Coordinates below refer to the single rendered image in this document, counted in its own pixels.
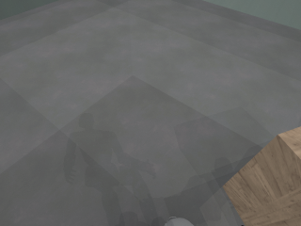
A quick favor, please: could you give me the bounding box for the pedestal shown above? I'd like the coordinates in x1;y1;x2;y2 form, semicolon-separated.
223;126;301;226

